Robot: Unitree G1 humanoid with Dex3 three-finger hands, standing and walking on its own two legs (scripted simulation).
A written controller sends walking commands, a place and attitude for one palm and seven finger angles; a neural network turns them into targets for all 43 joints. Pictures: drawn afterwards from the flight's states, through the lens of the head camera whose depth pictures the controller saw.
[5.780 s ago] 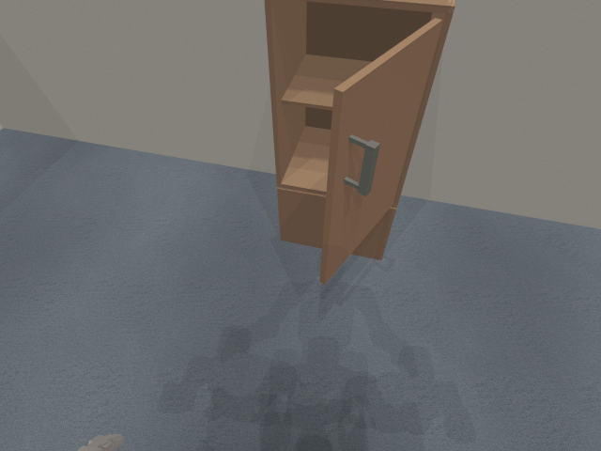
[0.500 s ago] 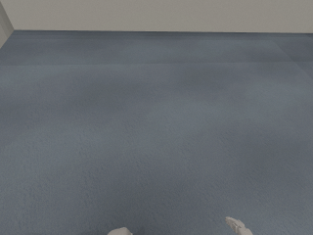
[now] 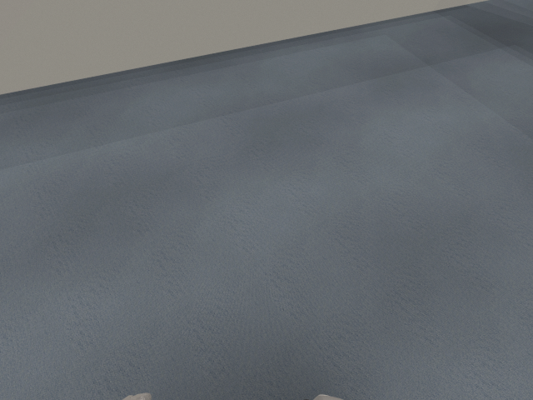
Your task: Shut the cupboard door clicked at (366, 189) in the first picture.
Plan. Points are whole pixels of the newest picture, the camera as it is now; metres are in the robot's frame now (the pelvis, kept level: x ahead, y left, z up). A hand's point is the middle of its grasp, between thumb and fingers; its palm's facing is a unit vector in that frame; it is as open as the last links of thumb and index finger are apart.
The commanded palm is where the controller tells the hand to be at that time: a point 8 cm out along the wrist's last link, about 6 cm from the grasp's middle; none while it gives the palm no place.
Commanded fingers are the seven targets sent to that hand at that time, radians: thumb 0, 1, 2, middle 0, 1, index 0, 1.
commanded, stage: walk around to get in front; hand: left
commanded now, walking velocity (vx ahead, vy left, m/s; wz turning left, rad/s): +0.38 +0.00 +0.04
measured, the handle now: out of the picture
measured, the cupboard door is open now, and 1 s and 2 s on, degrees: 66 66 66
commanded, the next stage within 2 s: walk to a spot facing it in 0.28 s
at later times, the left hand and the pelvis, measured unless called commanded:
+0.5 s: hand out of the picture +0.13 +0.20 -0.19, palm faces +0.15 -0.98 -0.13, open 7.3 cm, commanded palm none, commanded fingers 0.00 0.90 0.90 -0.20 -0.30 -0.20 -0.30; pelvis +0.20 +0.04 -0.01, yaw +5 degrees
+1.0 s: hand (152, 286) +0.35 +0.23 -0.13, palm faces +0.34 -0.90 -0.27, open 7.4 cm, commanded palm none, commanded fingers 0.00 0.90 0.90 -0.20 -0.30 -0.20 -0.30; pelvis +0.27 +0.01 +0.00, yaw +21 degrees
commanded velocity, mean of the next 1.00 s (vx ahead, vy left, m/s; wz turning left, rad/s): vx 0.12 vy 0.00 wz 0.43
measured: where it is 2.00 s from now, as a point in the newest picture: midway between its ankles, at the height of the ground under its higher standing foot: (271, 390)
